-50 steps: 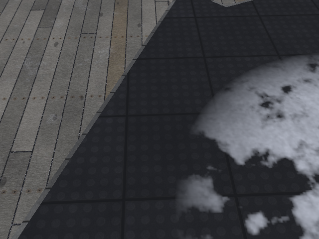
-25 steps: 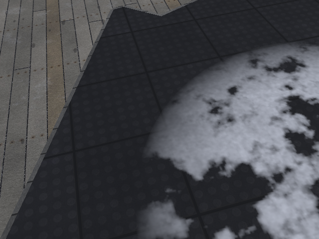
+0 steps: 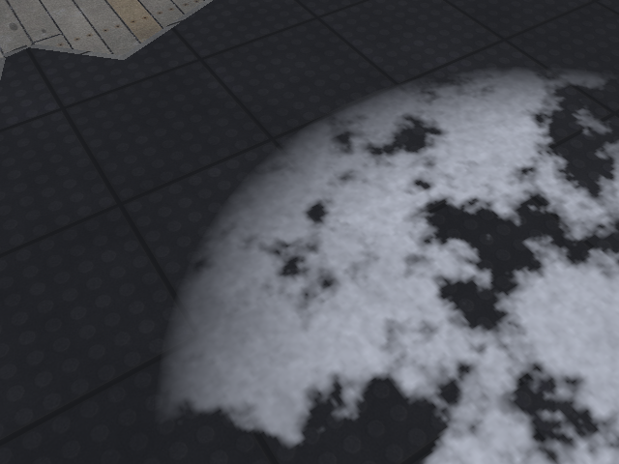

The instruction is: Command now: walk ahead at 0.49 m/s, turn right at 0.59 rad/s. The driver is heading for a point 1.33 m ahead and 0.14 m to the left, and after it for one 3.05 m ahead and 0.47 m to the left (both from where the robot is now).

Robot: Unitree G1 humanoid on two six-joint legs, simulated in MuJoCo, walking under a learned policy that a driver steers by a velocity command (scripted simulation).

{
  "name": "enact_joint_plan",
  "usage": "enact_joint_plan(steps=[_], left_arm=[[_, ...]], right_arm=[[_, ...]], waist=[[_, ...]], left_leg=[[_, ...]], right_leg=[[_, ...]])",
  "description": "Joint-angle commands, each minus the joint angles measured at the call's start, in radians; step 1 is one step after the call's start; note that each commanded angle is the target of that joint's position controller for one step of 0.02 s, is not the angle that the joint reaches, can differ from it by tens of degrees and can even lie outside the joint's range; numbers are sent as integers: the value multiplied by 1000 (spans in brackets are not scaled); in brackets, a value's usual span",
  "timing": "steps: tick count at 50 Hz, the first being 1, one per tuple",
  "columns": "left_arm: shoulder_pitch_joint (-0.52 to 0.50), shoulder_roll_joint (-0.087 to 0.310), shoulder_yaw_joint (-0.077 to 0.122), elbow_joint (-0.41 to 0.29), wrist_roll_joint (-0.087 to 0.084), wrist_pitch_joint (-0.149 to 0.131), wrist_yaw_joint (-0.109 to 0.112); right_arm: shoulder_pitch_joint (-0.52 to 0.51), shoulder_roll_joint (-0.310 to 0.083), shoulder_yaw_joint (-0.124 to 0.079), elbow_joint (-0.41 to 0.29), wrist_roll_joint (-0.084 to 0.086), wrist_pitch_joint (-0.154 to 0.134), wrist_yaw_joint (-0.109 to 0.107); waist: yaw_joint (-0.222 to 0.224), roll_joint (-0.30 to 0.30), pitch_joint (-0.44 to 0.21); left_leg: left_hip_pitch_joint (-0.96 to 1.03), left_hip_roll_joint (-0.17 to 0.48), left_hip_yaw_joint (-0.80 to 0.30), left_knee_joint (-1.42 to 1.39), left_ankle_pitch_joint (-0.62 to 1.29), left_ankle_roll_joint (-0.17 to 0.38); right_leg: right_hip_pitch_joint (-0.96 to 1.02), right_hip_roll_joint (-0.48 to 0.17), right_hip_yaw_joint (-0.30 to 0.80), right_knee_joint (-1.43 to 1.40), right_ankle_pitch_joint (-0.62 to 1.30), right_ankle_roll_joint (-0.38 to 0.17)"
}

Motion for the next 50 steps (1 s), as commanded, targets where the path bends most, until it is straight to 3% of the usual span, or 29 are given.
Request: enact_joint_plan(steps=[1,5,9,11,13,15,16,17,18,19,20,21,22,23,25,28,32,35,39,40,42,43,44,45,46,47,48,49,50], left_arm=[[31,30,12,-81,-4,5,-6],[-54,15,1,-130,13,6,-5],[-195,9,-16,-169,21,-18,-30],[-277,6,-22,-196,17,-26,-40],[-318,29,-17,-221,9,-33,-48],[-285,66,-3,-223,8,-42,-51],[-203,92,13,-201,12,-46,-48],[-50,146,43,-155,19,-46,-39],[145,239,71,-128,37,-41,-21],[173,305,77,-125,53,-34,-20],[169,198,54,-124,48,-39,-25],[98,148,36,-126,35,-44,-27],[20,106,22,-128,30,-48,-31],[-38,69,14,-127,29,-52,-36],[-77,47,15,-110,41,-68,-36],[-68,70,28,-76,46,-80,-22],[-38,101,40,-42,46,-71,-2],[-7,130,49,-23,39,-62,8],[39,151,57,7,21,-38,10],[37,159,60,11,17,-31,10],[17,192,66,7,11,-18,13],[4,207,69,3,7,-9,16],[-18,213,68,-2,1,-2,17],[-14,194,59,-18,13,-8,22],[82,24,9,-74,52,-35,7],[-5,83,9,-96,11,-84,-6],[-117,132,22,-127,-25,-103,-13],[-128,121,16,-130,-13,-111,-7],[-121,126,22,-114,17,-108,2]], right_arm=[[28,-86,-24,-23,1,-16,4],[80,-132,-39,21,5,-21,9],[102,-155,-38,39,25,-2,7],[158,-171,-36,59,38,11,8],[194,-190,-38,76,43,25,9],[192,-208,-40,84,46,38,6],[173,-212,-39,82,47,44,3],[177,-181,-27,81,41,45,1],[170,-107,3,46,12,38,2],[291,9,33,32,27,18,6],[247,-112,1,52,58,10,5],[178,-144,-14,27,71,11,3],[141,-133,-15,24,58,19,-4],[129,-124,-21,24,43,31,-8],[160,-85,-23,30,45,60,-4],[126,-54,-24,6,42,83,-3],[24,-40,-21,-37,32,83,13],[-89,-28,-11,-80,27,80,34],[-187,-31,-8,-140,31,78,56],[-194,-36,-11,-153,32,79,61],[-153,-65,-26,-164,34,82,64],[-71,-93,-43,-152,38,85,62],[78,-142,-72,-116,41,85,55],[243,-226,-111,-74,38,93,33],[223,-348,-128,-77,40,89,22],[265,-285,-105,-110,26,74,26],[238,-216,-87,-99,19,61,30],[174,-178,-76,-107,29,54,29],[94,-139,-64,-125,31,53,28]], waist=[[1,104,-45],[-7,65,-14],[-42,66,12],[-74,77,30],[-76,96,41],[-36,121,23],[21,124,-20],[91,105,-118],[163,-25,-290],[93,-278,-415],[127,-150,-368],[101,-128,-230],[68,-73,-168],[37,-76,-109],[-7,-81,-75],[-24,-36,-28],[-2,-23,16],[39,-8,53],[66,-8,83],[60,-14,79],[18,-51,22],[-32,-67,-33],[-120,-55,-111],[-191,16,-198],[-58,305,-262],[-118,201,-421],[-136,137,-281],[-90,72,-193],[-42,31,-135]], left_leg=[[160,287,-255,-257,45,170],[171,296,-165,-297,152,207],[174,247,-60,-284,189,174],[184,252,-74,-266,155,168],[235,285,-111,-235,143,159],[271,308,-142,-171,174,137],[256,287,-125,-77,281,114],[192,230,-82,113,364,82],[-19,159,-23,459,102,30],[-355,12,-77,777,-439,-13],[-444,48,-194,902,-430,-6],[-495,92,-181,913,-339,6],[-459,134,-166,876,-250,1],[-423,159,-167,825,-188,-4],[-332,177,-170,792,-112,-9],[-378,174,-185,734,-31,-19],[-421,159,-171,520,134,-22],[-417,151,-106,384,194,-8],[-438,138,-45,285,107,28],[-419,124,-22,269,63,42],[-295,59,42,261,-38,80],[-183,14,70,258,-81,104],[29,-37,83,188,-36,139],[338,10,-52,153,4,185],[666,286,-617,76,-105,365],[734,378,-932,-109,-247,424],[662,353,-789,-134,-174,359],[511,312,-655,-124,-84,319],[358,269,-548,-126,21,288]], right_leg=[[-180,-120,28,-4,60,5],[-258,-123,41,-173,168,14],[-199,-108,-52,-452,350,12],[-160,-87,-91,-539,345,18],[-145,-70,-92,-607,284,10],[-65,-42,-98,-678,233,-8],[67,-12,-120,-725,244,-24],[296,-5,-116,-727,258,-51],[604,-226,110,-708,285,-121],[842,-444,546,-839,138,-259],[770,-423,576,-901,56,-246],[656,-391,407,-910,93,-204],[534,-344,289,-937,157,-177],[436,-300,188,-976,200,-157],[334,-264,71,-1040,282,-142],[319,-265,-51,-1076,412,-147],[356,-255,-165,-1096,409,-131],[392,-269,-228,-1100,402,-120],[512,-297,-275,-1045,459,-100],[534,-301,-289,-1012,531,-91],[554,-297,-316,-887,868,-70],[549,-288,-330,-762,1024,-59],[489,-253,-354,-561,1061,-32],[261,-213,-352,-270,814,19],[-213,-14,-272,105,-178,87],[-327,36,-12,232,-254,71],[-419,-13,8,217,-155,42],[-389,-60,6,128,-63,24],[-312,-95,4,42,-12,27]])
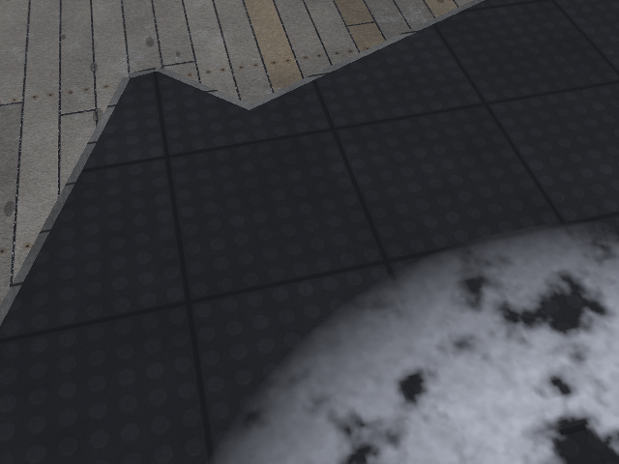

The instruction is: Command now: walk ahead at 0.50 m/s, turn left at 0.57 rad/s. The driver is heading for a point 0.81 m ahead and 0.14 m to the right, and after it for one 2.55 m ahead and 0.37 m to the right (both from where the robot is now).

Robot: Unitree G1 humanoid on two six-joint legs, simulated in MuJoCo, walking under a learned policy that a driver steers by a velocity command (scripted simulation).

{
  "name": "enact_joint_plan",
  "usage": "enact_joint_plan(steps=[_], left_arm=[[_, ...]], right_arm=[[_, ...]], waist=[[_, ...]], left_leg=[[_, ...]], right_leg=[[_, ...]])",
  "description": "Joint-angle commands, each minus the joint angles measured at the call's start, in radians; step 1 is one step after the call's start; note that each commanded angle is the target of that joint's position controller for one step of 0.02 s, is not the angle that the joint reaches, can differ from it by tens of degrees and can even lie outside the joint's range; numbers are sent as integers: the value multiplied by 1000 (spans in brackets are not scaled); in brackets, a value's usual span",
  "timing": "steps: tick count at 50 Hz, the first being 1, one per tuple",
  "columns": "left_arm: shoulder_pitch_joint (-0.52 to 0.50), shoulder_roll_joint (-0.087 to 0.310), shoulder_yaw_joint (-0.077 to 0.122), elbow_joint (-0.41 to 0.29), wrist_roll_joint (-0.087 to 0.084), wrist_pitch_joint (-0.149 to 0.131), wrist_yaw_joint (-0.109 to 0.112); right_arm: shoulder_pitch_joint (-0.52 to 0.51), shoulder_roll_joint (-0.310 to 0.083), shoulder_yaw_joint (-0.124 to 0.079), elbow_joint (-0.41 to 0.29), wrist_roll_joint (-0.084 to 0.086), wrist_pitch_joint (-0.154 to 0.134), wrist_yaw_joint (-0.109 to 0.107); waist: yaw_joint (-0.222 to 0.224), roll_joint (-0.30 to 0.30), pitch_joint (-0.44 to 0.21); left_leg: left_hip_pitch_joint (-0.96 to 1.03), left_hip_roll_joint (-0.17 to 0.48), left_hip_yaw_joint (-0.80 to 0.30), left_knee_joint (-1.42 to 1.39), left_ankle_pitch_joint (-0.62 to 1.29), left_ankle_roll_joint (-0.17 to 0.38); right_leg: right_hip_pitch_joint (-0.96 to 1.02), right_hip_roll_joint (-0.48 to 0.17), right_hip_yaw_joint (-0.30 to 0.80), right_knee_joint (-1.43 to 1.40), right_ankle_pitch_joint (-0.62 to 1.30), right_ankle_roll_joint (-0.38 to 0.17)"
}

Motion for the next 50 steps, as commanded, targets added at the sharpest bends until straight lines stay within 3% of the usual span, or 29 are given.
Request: enact_joint_plan(steps=[1,3,6,9,12,17,18,20,21,22,23,24,25,26,27,28,29,32,34,37,41,43,45,46,47,48,49,50], left_arm=[[-35,134,31,-109,27,-37,7],[17,116,31,-91,28,-8,0],[-50,74,16,-105,31,15,0],[-126,58,5,-118,21,15,-10],[-213,50,-3,-139,9,10,-26],[-294,53,-7,-188,0,6,-62],[-292,53,-7,-196,2,4,-71],[-236,74,3,-196,7,7,-78],[-165,102,17,-186,10,12,-76],[-24,142,40,-155,11,15,-70],[136,209,63,-131,17,21,-57],[183,293,81,-129,13,17,-54],[216,201,59,-121,3,21,-49],[164,166,47,-131,8,26,-41],[97,153,42,-150,10,31,-37],[40,135,35,-166,13,35,-37],[10,124,28,-181,24,34,-35],[-19,138,33,-189,17,33,-25],[0,166,42,-180,12,34,-14],[47,172,45,-161,1,46,-3],[107,168,45,-141,-6,63,2],[107,159,42,-137,1,66,4],[94,127,32,-138,9,67,2],[86,81,14,-150,17,62,-2],[204,25,-6,-160,9,51,-3],[244,57,-7,-156,-8,43,-2],[153,143,13,-155,-15,42,-2],[53,152,16,-176,-4,44,-2]], right_arm=[[50,-92,-23,-69,-10,-21,-12],[33,-79,-17,-70,-17,-28,-18],[92,-105,-18,-30,-16,-40,-30],[126,-110,-13,-8,-17,-41,-38],[155,-127,-11,15,-18,-45,-40],[193,-135,-13,59,-20,-29,-45],[189,-139,-15,62,-19,-23,-48],[157,-161,-19,51,-18,-12,-59],[146,-174,-22,45,-19,-4,-65],[123,-178,-20,37,-16,4,-71],[123,-162,-9,15,-25,-2,-79],[246,-29,34,-18,-47,-30,-57],[188,-95,28,-9,-28,-66,-38],[90,-137,18,-50,10,-88,-24],[41,-128,25,-66,5,-99,-25],[16,-126,19,-70,-18,-98,-30],[32,-130,12,-76,-29,-88,-34],[76,-97,16,-78,-38,-55,-45],[12,-72,27,-98,-42,-47,-51],[-104,-48,37,-120,-36,-52,-47],[-178,-83,23,-145,-16,-67,-33],[-152,-106,11,-139,-14,-77,-25],[-44,-123,-5,-111,-23,-87,-28],[71,-160,-19,-101,-39,-92,-35],[204,-252,-43,-78,-54,-86,-39],[280,-239,-50,-30,-24,-73,-27],[239,-159,-28,-44,-9,-71,-27],[185,-127,-15,-52,-15,-63,-30]], waist=[[-6,9,-146],[24,22,-136],[0,30,-92],[-40,52,-70],[-84,58,-36],[-109,46,11],[-101,50,5],[-58,83,-54],[-17,102,-109],[63,89,-183],[133,17,-288],[52,-244,-409],[108,-190,-475],[115,-134,-318],[82,-17,-226],[43,50,-145],[6,23,-125],[-37,-26,-98],[-19,-37,-79],[35,-63,-80],[62,-90,-91],[44,-114,-96],[-15,-126,-127],[-71,-84,-224],[-65,140,-371],[-74,326,-385],[-98,180,-241],[-95,97,-146]], left_leg=[[376,279,-464,-338,146,207],[284,267,-373,-366,290,207],[247,235,-237,-398,426,176],[275,201,-144,-416,385,116],[321,219,-114,-442,282,84],[529,300,-86,-386,368,74],[559,309,-75,-356,443,66],[580,304,-38,-244,774,41],[581,293,-21,-138,953,29],[525,261,13,50,1015,3],[301,230,34,334,765,-34],[-165,10,-5,733,-122,-111],[-310,3,-168,836,-358,-100],[-394,64,-182,824,-284,-84],[-370,108,-165,741,-214,-78],[-323,134,-147,647,-181,-87],[-253,156,-148,598,-163,-98],[-182,165,-112,454,-134,-147],[-162,150,-91,314,-20,-174],[-81,100,-83,76,200,-181],[-39,64,-116,-70,213,-167],[-11,72,-119,-100,158,-137],[146,72,-90,-160,131,-85],[340,175,-177,-139,120,-27],[701,385,-518,-146,46,129],[774,490,-850,-272,-232,211],[671,452,-787,-306,-375,169],[552,410,-643,-312,-320,130]], right_leg=[[-358,-75,103,-22,118,-21],[-289,-94,79,-95,150,2],[-327,-97,44,-234,296,25],[-331,-82,26,-430,508,8],[-321,-54,7,-579,629,-16],[-433,-13,15,-668,508,-61],[-430,-1,4,-675,461,-74],[-317,54,-54,-674,359,-107],[-214,92,-85,-666,314,-127],[-19,128,-97,-718,356,-159],[293,7,90,-722,421,-223],[689,-249,632,-765,296,-427],[770,-271,807,-890,186,-428],[664,-242,659,-913,179,-371],[505,-207,552,-928,246,-338],[351,-171,479,-956,346,-320],[251,-148,436,-980,433,-322],[93,-98,337,-1016,544,-324],[31,-62,277,-1022,562,-305],[7,-10,240,-991,470,-249],[104,-44,349,-913,352,-221],[169,-80,397,-860,340,-205],[172,-49,387,-760,423,-171],[112,-2,330,-573,418,-136],[-175,127,201,-238,183,-62],[-404,139,165,-28,-141,-35],[-484,89,202,54,-79,-39],[-490,52,165,57,2,-40]])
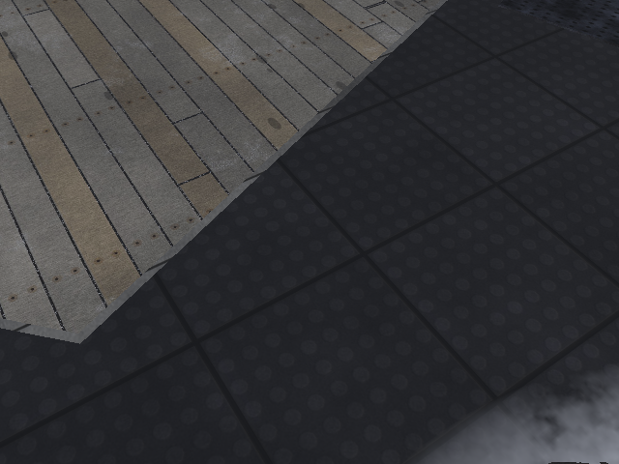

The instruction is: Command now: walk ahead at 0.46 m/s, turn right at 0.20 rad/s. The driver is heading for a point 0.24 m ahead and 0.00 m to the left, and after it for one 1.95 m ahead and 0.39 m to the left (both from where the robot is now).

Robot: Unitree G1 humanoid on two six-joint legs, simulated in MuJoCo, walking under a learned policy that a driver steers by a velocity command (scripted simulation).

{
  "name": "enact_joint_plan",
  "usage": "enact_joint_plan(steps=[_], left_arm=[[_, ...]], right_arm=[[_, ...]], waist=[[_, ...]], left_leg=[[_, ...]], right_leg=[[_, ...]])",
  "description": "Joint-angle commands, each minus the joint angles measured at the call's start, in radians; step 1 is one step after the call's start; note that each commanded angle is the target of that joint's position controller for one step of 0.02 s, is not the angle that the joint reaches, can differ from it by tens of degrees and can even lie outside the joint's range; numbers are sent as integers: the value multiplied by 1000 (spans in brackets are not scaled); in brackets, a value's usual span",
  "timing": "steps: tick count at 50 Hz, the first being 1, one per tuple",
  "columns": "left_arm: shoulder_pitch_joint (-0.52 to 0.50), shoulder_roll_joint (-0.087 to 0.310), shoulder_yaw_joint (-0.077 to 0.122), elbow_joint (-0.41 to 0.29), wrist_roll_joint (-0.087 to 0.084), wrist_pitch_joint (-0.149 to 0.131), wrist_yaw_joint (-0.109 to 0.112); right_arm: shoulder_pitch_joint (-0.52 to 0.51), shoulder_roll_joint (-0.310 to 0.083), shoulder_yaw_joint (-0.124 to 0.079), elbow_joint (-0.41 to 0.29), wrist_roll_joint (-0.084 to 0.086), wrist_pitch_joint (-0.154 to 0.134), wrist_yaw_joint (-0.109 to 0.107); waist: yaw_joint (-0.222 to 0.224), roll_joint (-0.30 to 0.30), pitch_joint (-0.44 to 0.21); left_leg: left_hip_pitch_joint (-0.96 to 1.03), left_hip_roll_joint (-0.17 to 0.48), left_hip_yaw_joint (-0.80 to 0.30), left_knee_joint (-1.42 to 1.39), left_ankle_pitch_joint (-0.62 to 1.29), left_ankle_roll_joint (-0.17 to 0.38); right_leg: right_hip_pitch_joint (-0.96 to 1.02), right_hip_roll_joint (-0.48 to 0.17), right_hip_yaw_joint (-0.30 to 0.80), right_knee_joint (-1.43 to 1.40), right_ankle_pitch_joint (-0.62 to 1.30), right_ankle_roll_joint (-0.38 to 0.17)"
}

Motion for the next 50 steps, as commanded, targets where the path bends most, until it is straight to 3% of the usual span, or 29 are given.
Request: enact_joint_plan(steps=[1,2,4,6,8,10,13,16,17,18,19,20,22,25,29,33,35,36,37,38,39,40,41,42,43,45,47,50], left_arm=[[-116,118,20,-121,19,-26,0],[-125,103,23,-127,33,-28,-1],[-88,60,15,-117,42,-25,0],[-91,23,-1,-117,46,-29,2],[-137,11,-8,-112,44,-31,3],[-195,32,-2,-120,34,-22,3],[-259,50,6,-141,29,-14,2],[-210,79,26,-131,38,-27,0],[-170,126,38,-134,54,-31,8],[-130,183,49,-145,68,-18,22],[-86,156,49,-123,63,0,17],[-110,113,38,-133,47,7,15],[-208,73,24,-143,41,14,14],[-277,90,31,-132,55,22,16],[-278,112,43,-110,46,28,28],[-265,155,58,-88,29,37,23],[-278,165,62,-78,11,40,22],[-266,152,59,-67,4,43,23],[-217,117,52,-42,9,46,20],[-183,47,30,-61,56,48,10],[-274,82,40,-99,54,45,21],[-307,120,53,-96,35,50,28],[-272,122,57,-74,24,57,31],[-232,112,58,-35,29,64,37],[-197,104,57,-12,37,71,38],[-149,76,50,23,27,72,28],[-168,58,38,29,18,72,20],[-220,79,32,5,18,73,16]], right_arm=[[167,-123,-38,-4,-1,12,-2],[130,-107,-28,-5,-7,13,0],[101,-90,-19,2,-8,14,3],[96,-127,-28,19,0,17,-3],[116,-175,-45,38,13,38,-17],[152,-197,-53,51,24,58,-26],[173,-190,-55,57,34,83,-39],[130,-169,-53,31,37,99,-51],[137,-122,-40,14,24,96,-51],[220,-56,-22,5,-2,88,-45],[286,-95,-26,6,14,90,-45],[281,-164,-48,23,20,103,-48],[222,-174,-63,25,25,144,-58],[204,-122,-56,0,22,178,-62],[125,-88,-41,-52,15,176,-44],[97,-119,-48,-85,17,178,-18],[126,-123,-55,-83,16,180,-8],[156,-130,-62,-70,12,180,-8],[183,-162,-74,-65,7,178,-14],[185,-278,-97,-92,1,176,-34],[168,-301,-94,-122,-30,158,-28],[152,-254,-80,-118,-40,139,-22],[92,-211,-65,-113,-29,125,-22],[43,-161,-50,-114,-14,120,-24],[8,-117,-30,-109,-6,116,-28],[0,-46,0,-85,-22,105,-32],[-3,-47,0,-64,-31,100,-36],[14,-114,-20,-36,-29,109,-45]], waist=[[-96,93,10],[-61,101,35],[-18,118,-6],[-8,146,-29],[-25,148,-68],[-47,153,-82],[-56,159,-72],[-3,151,-72],[1,84,-128],[-27,-140,-205],[-23,-270,-280],[-19,-154,-229],[-38,-76,-130],[-63,-113,-65],[-39,-117,-90],[-28,-130,-103],[-58,-121,-96],[-69,-101,-95],[-69,-13,-74],[-24,313,-62],[-83,337,-63],[-92,238,-59],[-52,196,-50],[-30,157,-65],[-12,166,-72],[7,168,-91],[-10,165,-61],[-51,169,-25]], left_leg=[[407,336,-489,-279,-127,208],[325,300,-415,-284,101,202],[263,245,-300,-277,460,193],[234,225,-211,-252,738,213],[219,194,-162,-235,731,190],[225,192,-175,-216,658,174],[235,199,-242,-175,496,153],[201,151,-297,-74,286,94],[125,95,-268,47,144,50],[-79,-16,-164,277,-334,-11],[-183,-28,-99,472,-569,-49],[-217,16,-112,599,-512,-77],[-243,56,-91,668,-388,-111],[-137,67,-35,615,-271,-129],[-57,97,-5,407,-203,-111],[40,93,33,241,-172,-66],[122,72,64,86,-92,-26],[195,46,75,1,-38,2],[282,64,6,-101,64,41],[412,335,-362,-173,368,149],[304,454,-497,-222,392,311],[269,401,-422,-236,307,295],[256,344,-330,-227,254,234],[264,299,-269,-216,216,183],[245,274,-210,-214,263,165],[217,238,-126,-219,305,154],[233,227,-92,-230,243,145],[264,273,-133,-236,183,175]], right_leg=[[-488,-111,-28,206,85,8],[-434,-140,-44,144,114,16],[-319,-144,-82,43,117,40],[-254,-124,-116,-117,141,72],[-169,-90,-137,-259,261,82],[-134,-63,-129,-344,360,88],[-104,-47,-99,-445,377,76],[51,-68,-92,-644,517,31],[200,-192,-15,-643,696,-19],[419,-423,167,-572,1094,-135],[444,-555,347,-604,1044,-258],[393,-505,317,-633,886,-255],[259,-408,154,-668,693,-199],[77,-340,1,-738,603,-190],[87,-363,-78,-744,602,-203],[110,-403,-97,-722,557,-190],[97,-398,-124,-669,493,-146],[64,-372,-154,-615,425,-104],[-23,-322,-219,-497,303,-27],[-279,-179,-334,-178,-50,90],[-383,-94,-193,22,-202,104],[-379,-119,-131,110,-140,91],[-370,-134,-116,116,-52,77],[-350,-148,-111,105,15,81],[-301,-150,-115,105,84,92],[-186,-153,-111,63,163,110],[-144,-162,-102,-99,190,117],[-105,-154,-119,-238,121,119]])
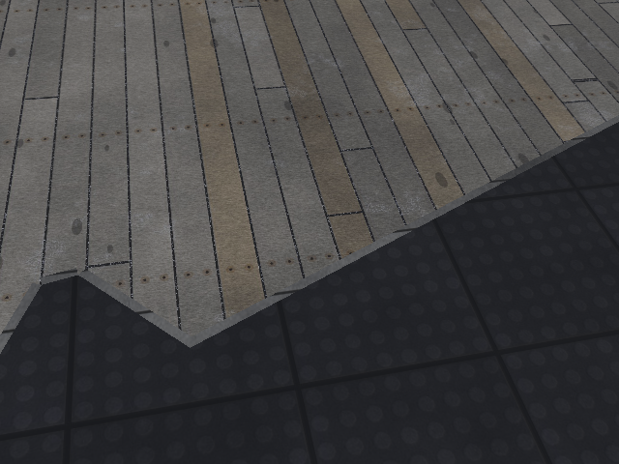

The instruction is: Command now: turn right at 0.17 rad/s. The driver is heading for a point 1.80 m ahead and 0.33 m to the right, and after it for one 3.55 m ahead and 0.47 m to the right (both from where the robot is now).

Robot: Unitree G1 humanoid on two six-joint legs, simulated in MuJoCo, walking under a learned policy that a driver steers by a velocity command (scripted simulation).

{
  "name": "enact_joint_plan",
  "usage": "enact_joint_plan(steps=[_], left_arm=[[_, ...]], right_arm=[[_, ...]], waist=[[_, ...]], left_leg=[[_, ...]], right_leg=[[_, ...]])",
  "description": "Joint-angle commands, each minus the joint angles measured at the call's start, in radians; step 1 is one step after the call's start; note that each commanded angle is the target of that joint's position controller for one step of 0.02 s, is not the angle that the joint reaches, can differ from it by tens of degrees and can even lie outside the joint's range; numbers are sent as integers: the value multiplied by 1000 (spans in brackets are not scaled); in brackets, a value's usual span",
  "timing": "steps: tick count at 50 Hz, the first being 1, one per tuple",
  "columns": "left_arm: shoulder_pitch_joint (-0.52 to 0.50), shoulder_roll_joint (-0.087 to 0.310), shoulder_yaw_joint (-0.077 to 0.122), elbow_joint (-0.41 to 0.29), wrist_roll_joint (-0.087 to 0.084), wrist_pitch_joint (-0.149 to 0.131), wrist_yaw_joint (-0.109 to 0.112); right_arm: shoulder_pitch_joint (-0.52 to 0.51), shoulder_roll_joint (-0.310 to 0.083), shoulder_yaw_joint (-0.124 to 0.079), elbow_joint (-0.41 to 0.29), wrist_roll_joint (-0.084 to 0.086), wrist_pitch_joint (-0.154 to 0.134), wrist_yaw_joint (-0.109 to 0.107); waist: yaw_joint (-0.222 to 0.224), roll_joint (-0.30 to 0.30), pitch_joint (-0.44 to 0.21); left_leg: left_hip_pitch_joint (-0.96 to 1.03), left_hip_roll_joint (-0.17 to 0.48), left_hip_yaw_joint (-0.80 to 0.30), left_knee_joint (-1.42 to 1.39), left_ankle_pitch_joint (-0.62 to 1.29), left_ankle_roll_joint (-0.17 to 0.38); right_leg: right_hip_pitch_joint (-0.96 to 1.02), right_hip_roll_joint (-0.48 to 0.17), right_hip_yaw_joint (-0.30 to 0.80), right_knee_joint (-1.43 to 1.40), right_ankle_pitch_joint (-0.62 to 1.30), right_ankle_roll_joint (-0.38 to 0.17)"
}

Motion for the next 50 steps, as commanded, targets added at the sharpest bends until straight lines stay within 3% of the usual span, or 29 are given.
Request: enact_joint_plan(steps=[1,3,5,10,13,14,15,16,17,18,19,20,21,22,25,30,35,38,39,40,41,42,44,45,47,49,50], left_arm=[[-75,90,9,-88,-6,-12,-3],[-70,102,12,-96,-13,-10,0],[-61,90,11,-99,-14,-8,1],[-36,65,9,-103,-19,-1,-13],[-3,63,11,-101,-21,4,-32],[31,67,14,-92,-19,5,-37],[46,103,25,-93,-9,5,-34],[72,222,55,-103,-5,3,-17],[75,261,58,-123,24,-13,-23],[56,231,48,-138,37,-37,-29],[3,211,42,-142,27,-53,-27],[-44,191,39,-149,7,-58,-22],[-69,165,29,-154,-11,-56,-16],[-63,156,23,-157,-12,-53,-10],[-31,163,24,-161,-4,-45,-2],[-31,168,23,-169,0,-34,8],[-71,90,-18,-143,29,-37,-6],[-92,94,-28,-112,24,-42,-16],[-63,105,-25,-97,20,-47,-15],[-41,117,-21,-95,31,-55,-11],[16,124,-15,-94,42,-62,-11],[-25,107,-20,-100,41,-63,-6],[-92,89,-16,-123,20,-62,-2],[-98,69,-18,-134,8,-66,-5],[-78,52,-15,-141,-5,-94,-16],[7,71,-1,-111,-4,-123,-26],[86,116,16,-87,4,-131,-26]], right_arm=[[-1,-200,-58,-30,4,-4,-12],[6,-223,-70,-18,15,7,-15],[0,-221,-76,-12,20,14,-19],[-53,-219,-88,-11,22,25,-24],[-82,-231,-96,-5,37,35,-26],[-89,-234,-99,2,48,39,-28],[-48,-219,-99,23,54,38,-25],[-45,-166,-87,3,17,31,-18],[-170,-157,-81,-55,6,24,-24],[-176,-191,-92,-50,14,21,-24],[-145,-202,-99,-33,31,22,-22],[-110,-206,-104,-7,30,23,-27],[-96,-219,-109,3,23,25,-34],[-89,-209,-108,6,22,22,-35],[-76,-196,-105,6,33,15,-34],[-91,-187,-97,5,37,8,-32],[-61,-163,-77,29,38,-1,-11],[-32,-164,-71,41,40,-11,1],[-39,-190,-73,35,32,-15,1],[-38,-244,-81,22,26,-17,-3],[-38,-297,-91,25,35,-14,-5],[-27,-272,-91,33,50,-9,-1],[40,-232,-83,51,56,-10,2],[68,-234,-82,56,54,-17,3],[56,-247,-84,45,56,-27,-2],[-39,-223,-77,-3,61,-21,-7],[-101,-176,-64,-44,63,-24,-9]], waist=[[-54,189,-43],[-65,175,-23],[-64,154,-25],[-40,151,-84],[-7,170,-106],[15,173,-110],[17,122,-98],[-12,-132,-106],[42,-227,-84],[46,-81,-105],[6,-45,-83],[-16,-9,-69],[-26,-19,-63],[-29,-39,-71],[-22,-43,-92],[0,-79,-77],[10,-92,-74],[-24,-64,-41],[-25,-33,-29],[-6,20,-48],[50,123,-84],[24,170,-91],[-11,198,-27],[-13,243,24],[9,295,65],[69,231,34],[103,109,19]], left_leg=[[93,289,-197,-140,226,154],[125,329,-237,-132,252,183],[162,361,-254,-118,336,204],[189,365,-170,-77,531,199],[168,346,-99,-29,502,156],[136,324,-60,11,438,118],[54,276,-5,91,275,39],[-191,161,115,347,-41,-71],[-396,8,37,549,-449,-122],[-421,34,-73,688,-453,-122],[-434,53,-98,715,-359,-116],[-442,63,-104,693,-284,-121],[-441,71,-111,672,-226,-131],[-405,59,-104,688,-185,-143],[-392,41,-106,638,-125,-160],[-341,49,-113,439,-88,-177],[-106,89,-78,249,-80,-159],[25,70,-50,16,47,-123],[56,75,-70,-58,169,-105],[93,131,-145,-31,381,-81],[124,154,-180,27,418,-32],[74,146,-202,4,189,13],[-8,174,-332,-92,-311,80],[-44,209,-427,-155,-467,110],[-75,241,-533,-208,-520,137],[-202,164,-445,-128,-394,78],[-338,69,-306,50,-299,13]], right_leg=[[14,-10,4,-87,-67,4],[-28,-8,-1,-70,-128,0],[-58,-13,-1,-43,-162,-1],[16,0,-47,-88,-159,-21],[123,28,-95,-260,-39,-60],[193,45,-112,-382,70,-88],[280,34,-47,-493,221,-131],[442,-179,253,-526,552,-225],[427,-347,492,-547,716,-424],[420,-326,449,-560,664,-448],[408,-264,359,-549,612,-391],[402,-209,308,-543,556,-337],[401,-187,289,-545,547,-312],[379,-166,275,-542,587,-308],[406,-142,272,-540,590,-311],[389,-129,302,-540,447,-301],[266,-118,253,-538,402,-297],[227,-104,237,-512,368,-267],[228,-82,232,-502,328,-231],[225,-43,207,-459,252,-189],[198,39,136,-439,107,-157],[204,96,51,-404,-27,-126],[133,117,-5,-309,-219,-121],[103,121,-18,-275,-227,-124],[112,105,-3,-300,-152,-142],[324,52,47,-450,-90,-174],[466,-40,172,-540,-161,-202]])
Keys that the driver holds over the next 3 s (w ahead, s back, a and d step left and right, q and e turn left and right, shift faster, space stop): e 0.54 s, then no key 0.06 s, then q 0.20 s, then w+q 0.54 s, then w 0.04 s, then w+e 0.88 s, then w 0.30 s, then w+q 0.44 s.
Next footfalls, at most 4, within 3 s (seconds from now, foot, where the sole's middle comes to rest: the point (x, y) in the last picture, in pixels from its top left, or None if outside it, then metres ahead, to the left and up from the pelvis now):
0.30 right None -0.02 -0.14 -0.78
0.78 left None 0.09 0.08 -0.78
1.38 left None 0.34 0.08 -0.78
1.96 right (363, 402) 0.65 -0.13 -0.78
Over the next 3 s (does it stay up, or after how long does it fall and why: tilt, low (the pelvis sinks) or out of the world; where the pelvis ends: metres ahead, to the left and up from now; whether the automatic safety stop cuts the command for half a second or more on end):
stays up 1.02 -0.17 -0.01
